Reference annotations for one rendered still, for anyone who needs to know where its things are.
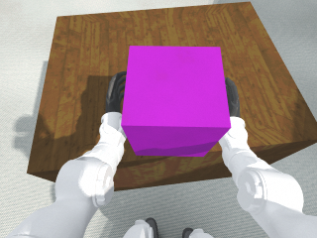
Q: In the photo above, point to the robot left upper arm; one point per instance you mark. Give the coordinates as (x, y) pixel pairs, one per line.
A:
(81, 188)

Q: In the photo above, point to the robot right forearm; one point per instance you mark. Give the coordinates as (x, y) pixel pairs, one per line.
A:
(237, 155)

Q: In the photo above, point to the carton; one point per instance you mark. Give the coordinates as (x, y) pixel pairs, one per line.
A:
(175, 100)

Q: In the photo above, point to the left robot hand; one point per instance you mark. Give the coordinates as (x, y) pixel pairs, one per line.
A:
(114, 95)

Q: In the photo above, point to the robot left forearm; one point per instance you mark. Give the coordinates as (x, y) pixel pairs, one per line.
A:
(110, 148)

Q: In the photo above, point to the left robot foot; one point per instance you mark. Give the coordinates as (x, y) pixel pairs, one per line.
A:
(153, 224)

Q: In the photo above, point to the robot right upper arm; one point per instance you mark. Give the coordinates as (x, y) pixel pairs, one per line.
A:
(275, 202)

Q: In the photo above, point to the pedestal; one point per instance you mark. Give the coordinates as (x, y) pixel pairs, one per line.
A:
(89, 49)

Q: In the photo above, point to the robot left thigh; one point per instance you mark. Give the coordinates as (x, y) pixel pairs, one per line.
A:
(140, 231)

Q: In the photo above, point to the right robot hand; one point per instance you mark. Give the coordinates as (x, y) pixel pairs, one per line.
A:
(233, 98)

